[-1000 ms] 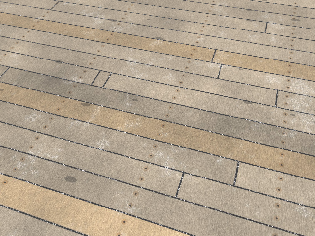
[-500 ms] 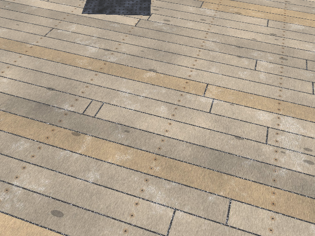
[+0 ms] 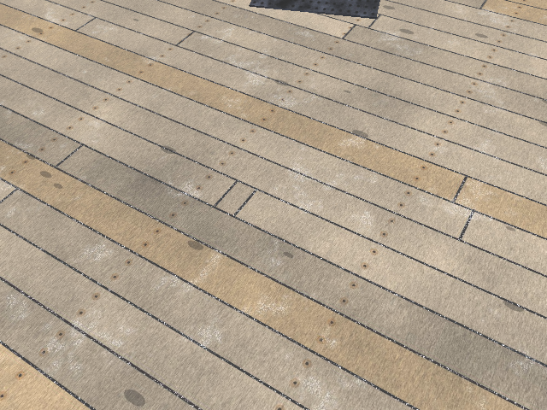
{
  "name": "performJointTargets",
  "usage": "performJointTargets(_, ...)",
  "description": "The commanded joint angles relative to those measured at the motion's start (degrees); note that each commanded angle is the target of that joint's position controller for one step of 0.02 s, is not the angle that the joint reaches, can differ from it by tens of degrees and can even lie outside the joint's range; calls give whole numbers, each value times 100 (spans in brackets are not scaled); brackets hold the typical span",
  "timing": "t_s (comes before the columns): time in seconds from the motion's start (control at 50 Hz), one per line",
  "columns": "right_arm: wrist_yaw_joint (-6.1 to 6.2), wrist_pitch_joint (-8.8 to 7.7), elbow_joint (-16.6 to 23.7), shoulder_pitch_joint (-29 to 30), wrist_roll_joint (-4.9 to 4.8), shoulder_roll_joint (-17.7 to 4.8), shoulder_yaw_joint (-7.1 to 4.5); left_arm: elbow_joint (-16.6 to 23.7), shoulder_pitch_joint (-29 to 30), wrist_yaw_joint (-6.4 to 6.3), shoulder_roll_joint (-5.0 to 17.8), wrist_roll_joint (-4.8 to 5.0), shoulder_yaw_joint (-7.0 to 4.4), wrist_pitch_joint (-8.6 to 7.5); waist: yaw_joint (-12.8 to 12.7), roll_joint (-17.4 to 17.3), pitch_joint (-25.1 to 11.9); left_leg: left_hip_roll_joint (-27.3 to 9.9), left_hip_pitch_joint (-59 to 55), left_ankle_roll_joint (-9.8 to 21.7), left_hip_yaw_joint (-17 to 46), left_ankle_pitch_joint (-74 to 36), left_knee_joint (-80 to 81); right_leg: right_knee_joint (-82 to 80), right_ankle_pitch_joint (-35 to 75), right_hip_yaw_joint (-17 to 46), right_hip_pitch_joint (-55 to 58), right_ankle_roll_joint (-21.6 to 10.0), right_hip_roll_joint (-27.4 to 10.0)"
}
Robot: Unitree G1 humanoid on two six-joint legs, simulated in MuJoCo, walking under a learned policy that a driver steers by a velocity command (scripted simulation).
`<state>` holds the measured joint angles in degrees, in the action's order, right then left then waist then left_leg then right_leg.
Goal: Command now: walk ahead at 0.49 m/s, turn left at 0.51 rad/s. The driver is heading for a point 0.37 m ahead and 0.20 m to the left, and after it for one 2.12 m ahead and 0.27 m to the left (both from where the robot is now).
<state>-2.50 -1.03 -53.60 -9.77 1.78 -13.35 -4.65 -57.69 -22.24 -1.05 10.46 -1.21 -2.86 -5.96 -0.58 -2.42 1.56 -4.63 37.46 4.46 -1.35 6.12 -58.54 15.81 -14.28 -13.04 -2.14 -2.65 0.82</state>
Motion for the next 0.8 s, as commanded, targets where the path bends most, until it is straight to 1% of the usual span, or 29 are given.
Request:
performJointTargets(0.02, -105, -22, 485, 527, -2, 119, 117, 236, 3, -30, 501, -1, -39, -108, 82, 631, 493, -25, 117, -30, -158, -592, 983, -775, 2170, 402, -339, -431, -1463)
performJointTargets(0.06, -148, -20, 670, 935, 2, 96, 158, 187, -145, -56, 660, 2, -68, -105, 6, 634, 562, 47, -144, 48, -417, -668, 1615, -815, 2456, 206, -191, -420, -1543)
performJointTargets(0.1, -160, -18, 791, 1147, 13, 15, 160, 112, -329, -83, 763, 4, -93, -68, -31, 585, 573, 150, -268, 178, -593, -497, 1978, -648, 3038, 42, 231, -395, -1630)
performJointTargets(0.14, -128, -12, 809, 1042, 30, -87, 126, 84, -367, -114, 878, -2, -119, -5, 62, 661, 403, 410, -608, 375, -787, -91, 2170, -86, 4559, -168, 659, -347, -1666)
performJointTargets(0.16, -99, -3, 772, 852, 43, -157, 96, 79, -373, -133, 964, -9, -144, 37, 146, 758, 245, 603, -874, 490, -899, 223, 2183, 363, 5394, -250, 835, -328, -1674)
performJointTargets(0.18, -70, -5, 684, 476, 48, -248, 51, 87, -357, -141, 1057, -22, -175, 100, 303, 823, 25, 807, -1280, 619, -963, 550, 2232, 1039, 5973, -302, 921, -335, -1682)
performJointTargets(0.2, -40, -29, 544, -56, 49, -374, -18, 121, -338, -127, 1150, -25, -203, 167, 492, 843, -299, 991, -1887, 761, -946, 756, 2424, 1951, 5968, -295, 839, -337, -1698)
performJointTargets(0.22, 24, -74, 299, -861, 96, -582, -131, 196, -266, -88, 1184, -13, -211, 211, 863, 624, -721, 1054, -3050, 948, -725, 651, 2915, 3286, 5083, -359, 232, -201, -1622)
performJointTargets(0.24, 111, -96, 218, -1341, 139, -1121, -295, 385, -306, -51, 883, -28, -150, 213, 951, -75, -1241, -218, -4374, 1293, 948, 1230, 3053, 5086, 1949, -307, -1176, -28, -1339)
performJointTargets(0.26, 129, -41, 403, -1129, 58, -1633, -382, 898, -275, 76, 524, 97, -97, 167, 540, -1186, -1598, -1598, -5575, 2293, 4371, 1191, 4009, 7002, -1910, 445, -3498, 309, 64)
performJointTargets(0.28, 178, 33, 363, -1185, -47, -1443, -342, 1054, 656, 93, 953, 39, -170, 98, 762, -18, -1114, -1421, -5299, 2008, 3925, 1070, 4368, 6946, -1306, 1381, -4198, 229, -260)
performJointTargets(0.3, 231, 21, 342, -878, -94, -1238, -280, 1160, 809, 121, 873, 105, -135, 7, 541, 95, -515, -1315, -4617, 1777, 3155, 551, 4407, 6472, -689, 1428, -4221, 161, -525)
performJointTargets(0.32, 237, -25, 352, -628, -99, -985, -220, 1041, 674, 94, 850, 88, -135, -23, 251, 541, -184, -1033, -3929, 1519, 2635, -333, 4459, 5906, -419, 1437, -3822, 158, -708)
performJointTargets(0.34, 250, -72, 409, -398, -149, -841, -172, 986, 603, 77, 817, -23, -141, 66, 45, 733, -102, -697, -3493, 1303, 2128, -843, 4502, 5598, -340, 1466, -3431, 195, -801)
performJointTargets(0.36, 263, -137, 454, -302, -176, -802, -137, 974, 376, 70, 754, -102, -123, 187, -109, 445, -153, -667, -3107, 1366, 1915, -1793, 4478, 5414, -392, 1465, -3024, 304, -812)
performJointTargets(0.38, 252, -214, 437, -360, -209, -754, -108, 992, 382, 62, 763, -135, -132, 291, -174, 456, -125, -555, -2956, 1343, 1709, -2761, 4380, 5276, -515, 1457, -2872, 398, -810)
performJointTargets(0.4, 247, -263, 410, -436, -229, -819, -110, 1030, 401, 66, 709, -137, -128, 369, -220, 432, -125, -441, -2844, 1308, 1473, -3400, 4289, 5067, -517, 1400, -2833, 483, -766)
performJointTargets(0.42, 246, -275, 408, -495, -202, -914, -128, 1061, 473, 72, 682, -121, -119, 414, -227, 401, -140, -297, -2779, 1217, 1302, -3751, 4221, 4850, -367, 1330, -2840, 542, -721)
performJointTargets(0.46, 259, -238, 394, -753, -177, -1011, -141, 1222, 816, 82, 691, -106, -107, 468, -107, 203, -200, -118, -2840, 1024, 1164, -4282, 4058, 4455, 5, 1228, -3012, 601, -608)
performJointTargets(0.5, 273, -168, 416, -951, -174, -1012, -134, 1389, 1187, 80, 742, -79, -93, 509, 38, -3, -276, -36, -3009, 829, 1210, -4356, 3931, 4116, 309, 1215, -3188, 613, -523)
performJointTargets(0.56, 317, -69, 452, -1207, -168, -1011, -129, 1617, 1714, 63, 822, -29, -57, 538, 265, -156, -307, -42, -3396, 643, 1442, -4235, 3753, 3571, 646, 1283, -3411, 570, -407)
performJointTargets(0.62, 372, 13, 489, -1401, -126, -1049, -142, 1784, 2092, 46, 904, 4, -19, 519, 432, -202, -267, -132, -3830, 631, 1748, -4229, 3495, 3081, 648, 1380, -3544, 492, -253)
performJointTargets(0.66, 403, 62, 548, -1402, -86, -1088, -157, 1845, 2169, 30, 974, 25, -1, 476, 461, -241, -226, -165, -3987, 645, 1952, -4310, 3232, 2727, 471, 1452, -3431, 410, -128)
performJointTargets(0.7, 421, 96, 667, -1194, -55, -1153, -182, 1804, 1899, -2, 1088, 48, -8, 420, 319, -285, -225, -123, -3869, 533, 2174, -4247, 2916, 2177, 283, 1550, -2865, 278, -10)
performJointTargets(0.72, 412, 93, 757, -953, -63, -1206, -195, 1730, 1581, -28, 1155, 56, -24, 390, 139, -319, -267, 0, -3625, 396, 2215, -4207, 2700, 1744, 250, 1536, -2268, 185, 87)
performJointTargets(0.74, 385, 65, 831, -727, -117, -1238, -201, 1635, 1179, -64, 1215, 30, -45, 343, -115, -295, -352, 235, -3373, 215, 2228, -4029, 2308, 1077, 668, 1468, -1528, 90, 165)
performJointTargets(0.76, 345, 2, 983, -528, -222, -1118, -157, 1558, 601, -118, 1398, -33, -94, 255, -418, 43, -706, 534, -2801, -19, 2092, -3199, 1410, 632, 1953, 1925, -329, -109, -441)
performJointTargets(0.78, 356, -23, 1159, -918, -268, -643, -44, 1662, 391, -187, 1768, -21, -123, 268, -218, 1169, -1355, 1185, -1911, -186, 1274, 1036, -108, 926, 4721, 3263, 869, -495, -2137)
performJointTargets(0.8, 402, 81, 1074, -1754, -205, -882, -125, 1708, 553, -141, 1862, 105, -165, 406, 187, 2072, -2009, 1718, -1408, -266, 817, 3438, -1096, 777, 5789, 4829, 832, -1464, -2895)
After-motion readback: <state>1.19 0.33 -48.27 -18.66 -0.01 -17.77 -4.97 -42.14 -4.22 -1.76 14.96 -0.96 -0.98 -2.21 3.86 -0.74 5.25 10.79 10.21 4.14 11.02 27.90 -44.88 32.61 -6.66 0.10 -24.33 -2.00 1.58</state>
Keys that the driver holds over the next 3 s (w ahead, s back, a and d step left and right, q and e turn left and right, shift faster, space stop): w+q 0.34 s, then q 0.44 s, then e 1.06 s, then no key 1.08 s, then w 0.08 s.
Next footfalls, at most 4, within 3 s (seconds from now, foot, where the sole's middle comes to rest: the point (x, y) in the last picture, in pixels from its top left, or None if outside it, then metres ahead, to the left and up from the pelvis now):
0.22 left None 0.27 0.09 -0.78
0.76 right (286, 391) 0.54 0.03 -0.78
1.14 left None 0.38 0.16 -0.78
1.54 right None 0.44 -0.05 -0.78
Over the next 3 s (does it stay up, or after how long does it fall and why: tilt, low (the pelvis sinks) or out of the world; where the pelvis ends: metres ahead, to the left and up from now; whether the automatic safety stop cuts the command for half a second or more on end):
stays up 0.40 0.03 0.00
